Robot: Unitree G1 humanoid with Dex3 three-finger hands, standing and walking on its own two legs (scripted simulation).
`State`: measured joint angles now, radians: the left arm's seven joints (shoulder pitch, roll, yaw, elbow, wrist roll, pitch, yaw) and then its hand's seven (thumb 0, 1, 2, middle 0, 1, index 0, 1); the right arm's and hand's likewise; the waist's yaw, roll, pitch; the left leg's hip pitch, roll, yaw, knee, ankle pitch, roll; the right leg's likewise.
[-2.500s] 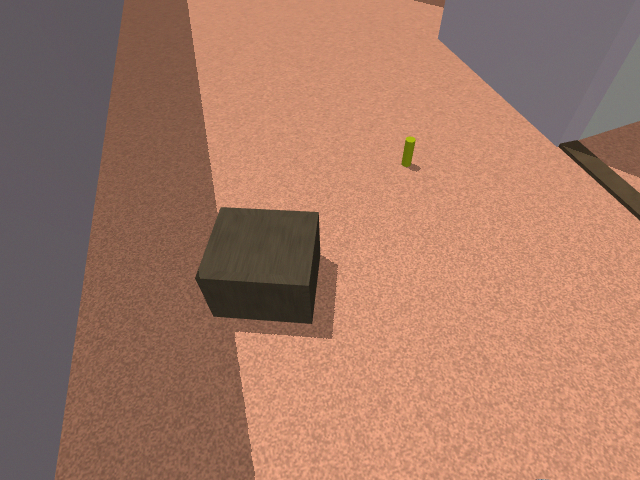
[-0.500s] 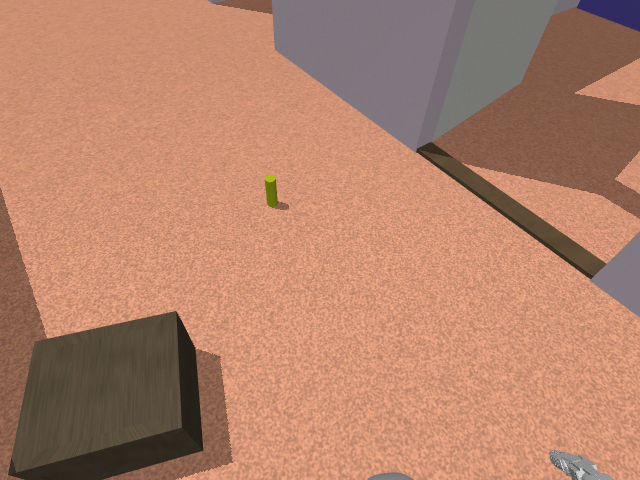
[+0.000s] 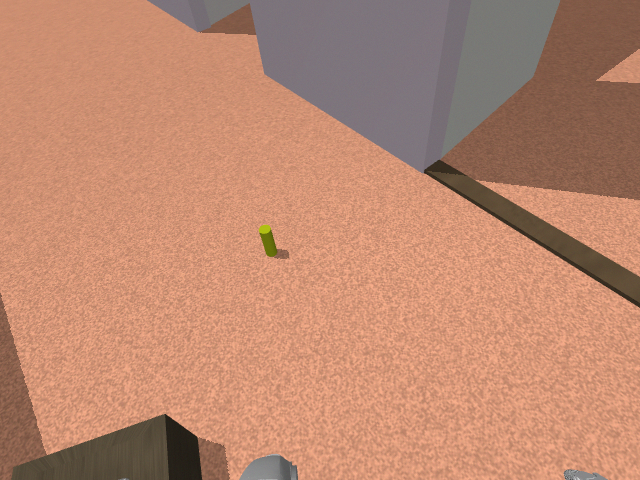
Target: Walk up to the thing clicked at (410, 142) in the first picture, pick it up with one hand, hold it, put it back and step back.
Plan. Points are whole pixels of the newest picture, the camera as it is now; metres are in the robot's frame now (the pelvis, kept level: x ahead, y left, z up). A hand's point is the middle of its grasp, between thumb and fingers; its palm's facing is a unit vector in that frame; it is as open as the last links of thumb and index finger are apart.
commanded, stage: walk up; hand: left
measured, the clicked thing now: (268, 241) +1.03 +0.26 -0.70
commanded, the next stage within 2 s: none
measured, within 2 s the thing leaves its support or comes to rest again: neither
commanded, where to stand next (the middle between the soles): +0.71 +0.06 m, yaw +1 degrees
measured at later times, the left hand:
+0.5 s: hand (138, 394) +0.28 +0.32 -0.14, palm faces -0.08 -0.93 -0.35, open 7.4 cm
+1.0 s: hand (170, 297) +0.45 +0.30 -0.12, palm faces +0.01 -0.91 -0.41, open 7.4 cm
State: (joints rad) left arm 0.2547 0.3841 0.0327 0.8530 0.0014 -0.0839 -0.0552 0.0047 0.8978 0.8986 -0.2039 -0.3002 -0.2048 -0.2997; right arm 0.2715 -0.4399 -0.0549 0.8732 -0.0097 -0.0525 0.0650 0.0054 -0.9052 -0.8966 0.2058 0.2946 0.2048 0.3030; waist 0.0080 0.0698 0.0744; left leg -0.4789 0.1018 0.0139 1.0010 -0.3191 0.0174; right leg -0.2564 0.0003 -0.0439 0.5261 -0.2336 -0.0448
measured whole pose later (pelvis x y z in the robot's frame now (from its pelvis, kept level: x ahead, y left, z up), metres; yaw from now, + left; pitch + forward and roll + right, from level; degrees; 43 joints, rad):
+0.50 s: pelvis +0.22 +0.05 +0.00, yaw +0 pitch -2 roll +0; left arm 0.28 0.44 0.04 0.91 0.01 -0.05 -0.06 0.01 0.90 0.90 -0.20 -0.30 -0.20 -0.30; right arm 0.31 -0.40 -0.04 0.84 0.00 -0.09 0.06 0.00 -0.90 -0.90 0.21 0.30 0.21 0.30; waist -0.01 -0.04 0.08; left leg -0.16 0.03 0.11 0.48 -0.28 0.03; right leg -0.51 -0.10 -0.02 0.82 -0.26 -0.01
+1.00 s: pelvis +0.40 +0.02 +0.00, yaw +1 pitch -2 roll -1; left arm 0.31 0.41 0.05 0.85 0.02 -0.08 -0.04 0.01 0.90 0.90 -0.21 -0.30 -0.21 -0.30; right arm 0.28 -0.43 -0.06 0.89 -0.03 -0.03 0.08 0.00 -0.90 -0.90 0.21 0.29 0.20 0.30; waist 0.03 0.05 0.08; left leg -0.48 0.10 0.02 0.71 -0.24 0.00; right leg -0.18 -0.02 -0.12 0.49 -0.28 -0.03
